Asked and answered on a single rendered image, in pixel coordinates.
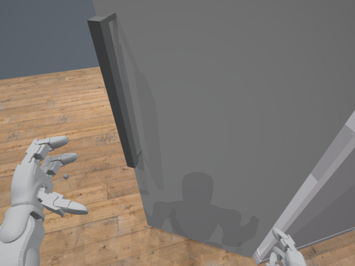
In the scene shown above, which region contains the left robot hand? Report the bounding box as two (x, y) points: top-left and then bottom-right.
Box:
(11, 136), (89, 216)

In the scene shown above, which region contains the fridge door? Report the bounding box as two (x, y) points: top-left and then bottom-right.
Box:
(92, 0), (355, 258)

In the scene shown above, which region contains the handle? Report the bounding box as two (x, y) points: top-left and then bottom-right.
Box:
(87, 12), (141, 168)

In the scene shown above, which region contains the robot left forearm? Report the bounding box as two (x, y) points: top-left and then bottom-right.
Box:
(0, 204), (45, 266)

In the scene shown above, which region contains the right robot hand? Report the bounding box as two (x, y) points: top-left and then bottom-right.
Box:
(266, 227), (307, 266)

